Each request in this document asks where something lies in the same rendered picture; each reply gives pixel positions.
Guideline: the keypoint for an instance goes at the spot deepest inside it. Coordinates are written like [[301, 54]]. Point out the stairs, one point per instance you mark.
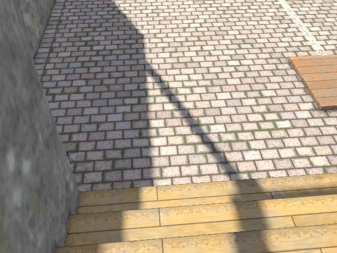
[[292, 214]]

